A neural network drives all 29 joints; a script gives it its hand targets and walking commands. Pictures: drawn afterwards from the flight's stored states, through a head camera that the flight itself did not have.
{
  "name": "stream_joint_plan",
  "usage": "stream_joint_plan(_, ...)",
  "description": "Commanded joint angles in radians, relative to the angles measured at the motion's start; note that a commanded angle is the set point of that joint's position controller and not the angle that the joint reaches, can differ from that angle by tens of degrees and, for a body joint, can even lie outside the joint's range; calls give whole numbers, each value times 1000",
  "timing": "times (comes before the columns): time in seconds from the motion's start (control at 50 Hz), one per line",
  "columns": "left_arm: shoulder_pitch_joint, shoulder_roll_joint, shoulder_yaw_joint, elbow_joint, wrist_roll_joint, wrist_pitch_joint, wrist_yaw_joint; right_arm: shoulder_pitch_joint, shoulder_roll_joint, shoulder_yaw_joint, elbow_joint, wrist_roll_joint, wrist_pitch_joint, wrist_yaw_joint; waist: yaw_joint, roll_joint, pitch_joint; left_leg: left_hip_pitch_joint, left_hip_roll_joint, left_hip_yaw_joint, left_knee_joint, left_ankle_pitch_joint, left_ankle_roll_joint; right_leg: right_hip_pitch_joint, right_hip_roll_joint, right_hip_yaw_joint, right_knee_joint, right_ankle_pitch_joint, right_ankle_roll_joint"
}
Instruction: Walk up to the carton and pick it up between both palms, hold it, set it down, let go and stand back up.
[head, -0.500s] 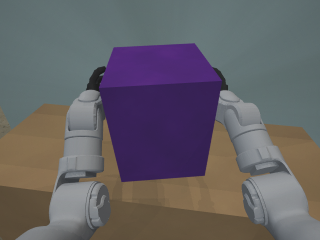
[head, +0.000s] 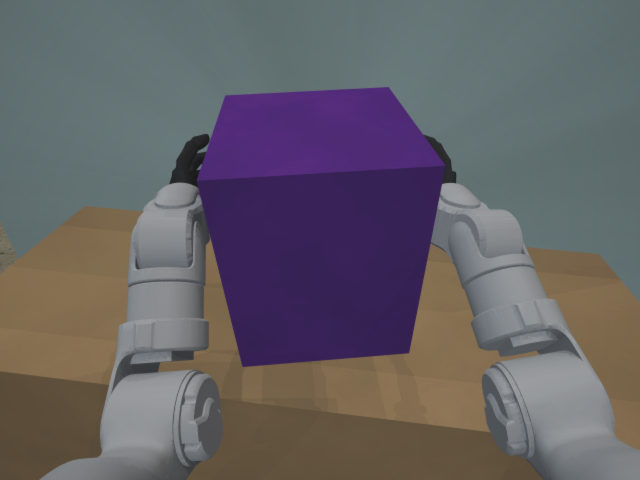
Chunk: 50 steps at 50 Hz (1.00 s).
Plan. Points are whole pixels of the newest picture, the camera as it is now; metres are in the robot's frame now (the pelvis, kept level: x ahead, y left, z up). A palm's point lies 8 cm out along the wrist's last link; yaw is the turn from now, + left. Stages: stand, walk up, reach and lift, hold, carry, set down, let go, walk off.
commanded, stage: hold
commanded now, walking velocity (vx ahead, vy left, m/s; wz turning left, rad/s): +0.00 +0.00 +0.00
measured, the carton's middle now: (317, 224) +0.36 +0.00 +0.23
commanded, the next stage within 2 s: set down in 1.64 s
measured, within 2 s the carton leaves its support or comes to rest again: neither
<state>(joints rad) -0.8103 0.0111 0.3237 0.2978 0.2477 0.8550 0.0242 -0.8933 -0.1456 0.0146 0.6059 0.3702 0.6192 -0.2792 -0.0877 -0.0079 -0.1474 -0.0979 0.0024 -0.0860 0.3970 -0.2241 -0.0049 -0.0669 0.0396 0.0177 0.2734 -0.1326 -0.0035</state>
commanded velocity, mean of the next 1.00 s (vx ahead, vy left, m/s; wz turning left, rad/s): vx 0.00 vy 0.00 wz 0.00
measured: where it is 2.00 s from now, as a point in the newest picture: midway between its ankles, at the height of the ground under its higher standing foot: outside the picture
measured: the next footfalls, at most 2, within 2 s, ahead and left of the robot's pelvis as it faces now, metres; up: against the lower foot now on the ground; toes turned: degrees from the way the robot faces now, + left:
none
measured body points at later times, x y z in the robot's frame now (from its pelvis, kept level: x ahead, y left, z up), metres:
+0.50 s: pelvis +0.00 +0.00 +0.00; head -0.09 +0.01 +0.44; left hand +0.38 +0.15 +0.26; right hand +0.38 -0.15 +0.27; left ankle +0.00 +0.12 -0.75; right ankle +0.02 -0.12 -0.75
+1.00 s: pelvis +0.00 +0.00 +0.00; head -0.09 +0.02 +0.44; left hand +0.38 +0.15 +0.26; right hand +0.38 -0.15 +0.26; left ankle +0.00 +0.12 -0.75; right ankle +0.02 -0.12 -0.75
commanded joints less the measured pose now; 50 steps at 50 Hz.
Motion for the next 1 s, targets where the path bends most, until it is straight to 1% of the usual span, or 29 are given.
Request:
stream_joint_plan(0.0, -849, -635, -479, -101, -195, -91, -130, -974, 712, 273, -365, 143, -67, 126, 10, 81, -341, 14, -33, 35, -50, 234, -33, 150, 33, -3, 1, 155, 26)
stream_joint_plan(0.04, -839, -652, -520, -176, -218, -97, -119, -971, 724, 291, -423, 156, -79, 124, -5, 82, -442, 61, -41, 27, -23, 314, -46, 165, 37, -12, 15, 232, 31)
stream_joint_plan(0.08, -817, -649, -504, -162, -215, -94, -121, -955, 725, 298, -437, 167, -75, 114, -10, 53, -440, 88, -41, 25, -9, 357, -46, 172, 40, -11, 16, 293, 38)
stream_joint_plan(0.12, -795, -612, -454, -113, -181, -87, -133, -908, 688, 262, -346, 146, -56, 108, -5, 58, -338, 61, -43, 30, -27, 298, -48, 145, 35, -11, -2, 246, 36)
stream_joint_plan(0.18, -762, -624, -442, -61, -165, -74, -146, -910, 667, 244, -333, 128, -60, 116, -19, 53, -300, 27, -38, 35, -53, 246, -42, 138, 38, -13, -15, 168, 28)
stream_joint_plan(0.2, -791, -621, -438, -85, -171, -82, -149, -950, 689, 267, -370, 140, -66, 119, 5, 28, -330, 12, -39, 30, -59, 228, -34, 154, 34, -13, -10, 165, 37)
stream_joint_plan(0.22, -783, -613, -433, -55, -172, -79, -152, -936, 684, 250, -340, 133, -62, 118, -13, 34, -314, 28, -39, 37, -64, 231, -33, 160, 34, -15, -11, 182, 36)
stream_joint_plan(0.24, -785, -609, -407, -38, -161, -83, -157, -961, 691, 260, -347, 132, -63, 114, 14, 3, -314, 15, -46, 40, -63, 218, -22, 156, 25, -4, -17, 190, 41)
stream_joint_plan(0.26, -795, -624, -435, -80, -181, -88, -152, -1010, 709, 284, -425, 156, -79, 112, 13, -2, -386, 27, -50, 42, -56, 245, -24, 180, 30, -13, -1, 209, 49)
stream_joint_plan(0.28, -791, -603, -414, -15, -158, -85, -150, -976, 696, 259, -350, 135, -67, 111, 4, 22, -281, 12, -49, 37, -62, 225, -21, 134, 23, -5, -18, 184, 46)
stream_joint_plan(0.38, -833, -632, -422, -18, -179, -104, -146, -1018, 737, 266, -374, 141, -76, 116, 12, 12, -334, 10, -46, 37, -59, 200, -22, 148, 27, -10, -13, 173, 38)
stream_joint_plan(0.4, -828, -638, -429, -13, -184, -105, -146, -1004, 725, 259, -339, 134, -72, 115, -8, 31, -326, 11, -50, 41, -61, 189, -24, 135, 25, -5, -15, 166, 36)
stream_joint_plan(0.42, -835, -660, -452, -71, -190, -106, -143, -991, 738, 275, -363, 153, -77, 115, 3, 40, -346, 16, -47, 38, -52, 239, -28, 150, 35, -9, -1, 195, 37)
stream_joint_plan(0.48, -853, -635, -433, -78, -186, -108, -137, -976, 732, 258, -333, 142, -72, 116, 4, 53, -347, 18, -43, 31, -54, 236, -29, 151, 30, -14, -6, 184, 31)
stream_joint_plan(0.5, -867, -631, -455, -90, -205, -110, -137, -969, 723, 247, -331, 140, -72, 115, -12, 80, -356, 25, -42, 32, -47, 241, -33, 155, 30, -8, -4, 176, 28)
stream_joint_plan(0.54, -824, -620, -449, -99, -205, -108, -138, -960, 735, 274, -378, 161, -70, 106, -5, 35, -391, 31, -52, 32, -26, 307, -36, 187, 36, -5, 2, 274, 38)
stream_joint_plan(0.58, -806, -655, -479, -114, -216, -102, -138, -972, 731, 302, -433, 177, -73, 101, -6, 67, -444, 59, -53, 31, -22, 312, -46, 209, 34, -4, 17, 290, 43)
stream_joint_plan(0.66, -800, -602, -445, -77, -168, -93, -146, -899, 692, 240, -323, 137, -55, 101, -31, 58, -290, 28, -45, 32, -52, 243, -40, 137, 27, -13, -11, 210, 42)
stream_joint_plan(0.72, -806, -631, -473, -90, -189, -95, -150, -916, 701, 260, -354, 137, -61, 106, -29, 65, -308, 23, -41, 27, -54, 278, -44, 158, 37, -18, -6, 213, 30)
stream_joint_plan(0.74, -843, -645, -503, -149, -213, -101, -145, -922, 702, 261, -367, 148, -63, 110, -33, 94, -363, 54, -38, 20, -41, 303, -52, 154, 38, -15, 0, 221, 23)
stream_joint_plan(0.78, -797, -622, -439, -82, -173, -89, -145, -937, 695, 266, -369, 152, -58, 106, -1, 56, -296, 40, -45, 30, -37, 290, -41, 147, 33, -13, -12, 219, 36)
stream_joint_plan(0.8, -800, -606, -428, -75, -165, -92, -149, -947, 699, 266, -357, 150, -59, 105, -2, 48, -300, 19, -46, 37, -48, 255, -36, 143, 24, -9, -12, 201, 44)
stream_joint_plan(0.82, -786, -631, -456, -114, -180, -92, -145, -942, 714, 288, -398, 160, -71, 106, -2, 58, -345, 40, -44, 30, -39, 302, -39, 166, 35, -15, 1, 246, 44)
stream_joint_plan(0.86, -789, -635, -436, -77, -171, -86, -137, -976, 700, 276, -391, 162, -69, 115, 17, 61, -315, 35, -44, 31, -49, 265, -39, 150, 36, -14, -10, 187, 32)
stream_joint_plan(0.88, -806, -629, -447, -105, -180, -88, -135, -965, 705, 281, -381, 158, -68, 116, 1, 40, -324, 50, -38, 28, -43, 279, -38, 144, 39, -14, -3, 201, 31)
stream_joint_plan(0.9, -796, -645, -469, -130, -202, -89, -134, -978, 706, 297, -436, 167, -77, 113, 6, 43, -388, 60, -45, 27, -28, 313, -40, 165, 40, -18, 3, 242, 34)
stream_joint_plan(0.94, -810, -648, -476, -110, -202, -90, -128, -999, 713, 293, -432, 169, -76, 112, 12, 59, -383, 43, -41, 31, -33, 280, -39, 152, 37, -13, 0, 198, 35)
stream_joint_plan(0.96, -819, -664, -504, -130, -222, -93, -125, -1000, 715, 290, -451, 169, -81, 111, -9, 66, -397, 57, -41, 29, -24, 314, -47, 147, 45, -13, 4, 227, 31)
stream_joint_plan(0.98, -787, -664, -489, -104, -205, -87, -124, -974, 692, 273, -440, 160, -78, 109, -7, 77, -373, 66, -38, 19, -21, 332, -53, 144, 46, -12, -1, 242, 26)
